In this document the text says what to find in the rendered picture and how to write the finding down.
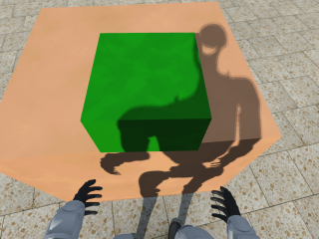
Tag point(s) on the pedestal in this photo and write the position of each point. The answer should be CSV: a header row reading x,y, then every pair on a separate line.
x,y
44,144

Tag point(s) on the robot left hand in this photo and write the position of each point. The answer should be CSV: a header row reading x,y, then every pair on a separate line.
x,y
83,196

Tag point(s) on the right robot shin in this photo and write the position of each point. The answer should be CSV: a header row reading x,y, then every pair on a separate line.
x,y
186,225

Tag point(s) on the robot right forearm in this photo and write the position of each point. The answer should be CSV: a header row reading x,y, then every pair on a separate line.
x,y
237,227

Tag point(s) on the robot left forearm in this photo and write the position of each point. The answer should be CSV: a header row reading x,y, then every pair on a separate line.
x,y
67,222

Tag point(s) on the robot right hand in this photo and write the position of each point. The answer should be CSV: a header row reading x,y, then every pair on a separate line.
x,y
230,207

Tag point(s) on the carton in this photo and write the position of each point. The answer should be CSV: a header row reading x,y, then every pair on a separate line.
x,y
146,92

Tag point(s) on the right robot foot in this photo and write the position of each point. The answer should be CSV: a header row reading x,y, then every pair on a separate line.
x,y
173,228

